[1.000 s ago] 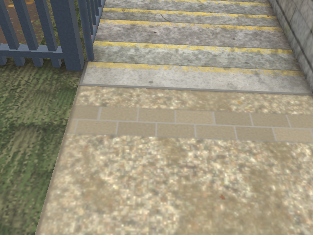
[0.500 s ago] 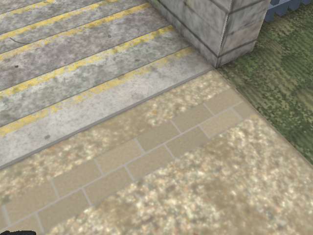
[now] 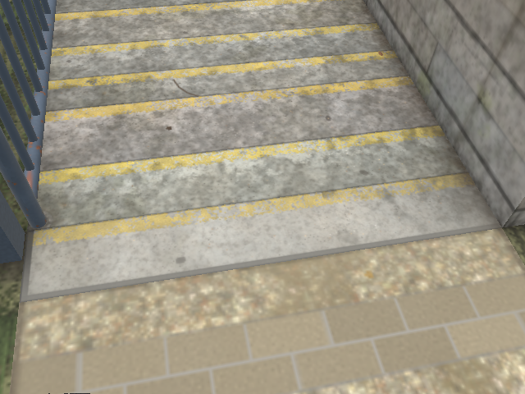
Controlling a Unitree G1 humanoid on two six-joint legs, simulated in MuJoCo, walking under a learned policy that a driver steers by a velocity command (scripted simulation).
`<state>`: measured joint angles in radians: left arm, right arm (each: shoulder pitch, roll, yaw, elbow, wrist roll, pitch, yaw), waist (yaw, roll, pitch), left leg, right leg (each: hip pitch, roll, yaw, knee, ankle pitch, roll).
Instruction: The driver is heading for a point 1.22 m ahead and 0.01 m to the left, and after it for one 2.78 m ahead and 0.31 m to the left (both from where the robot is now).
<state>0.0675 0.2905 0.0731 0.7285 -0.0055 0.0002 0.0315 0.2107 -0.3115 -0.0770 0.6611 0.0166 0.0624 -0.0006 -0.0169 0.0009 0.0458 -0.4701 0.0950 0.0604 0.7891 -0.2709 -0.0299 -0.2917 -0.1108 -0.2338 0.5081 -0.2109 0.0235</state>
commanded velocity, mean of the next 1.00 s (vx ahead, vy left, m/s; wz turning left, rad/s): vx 0.01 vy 0.00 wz -0.10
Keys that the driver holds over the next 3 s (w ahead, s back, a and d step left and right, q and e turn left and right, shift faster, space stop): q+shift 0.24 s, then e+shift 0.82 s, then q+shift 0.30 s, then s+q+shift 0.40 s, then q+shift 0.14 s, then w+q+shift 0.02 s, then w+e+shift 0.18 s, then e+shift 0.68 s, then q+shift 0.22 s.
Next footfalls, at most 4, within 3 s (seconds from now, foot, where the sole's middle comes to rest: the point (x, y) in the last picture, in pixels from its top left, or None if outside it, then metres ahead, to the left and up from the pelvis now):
0.02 left None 0.08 0.12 -0.77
0.46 right None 0.13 -0.11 -0.77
0.76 left None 0.07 0.13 -0.77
1.24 right None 0.04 -0.13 -0.77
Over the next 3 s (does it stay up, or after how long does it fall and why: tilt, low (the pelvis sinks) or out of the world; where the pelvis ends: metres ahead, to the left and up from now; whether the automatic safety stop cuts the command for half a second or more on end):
stays up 0.00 0.00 0.01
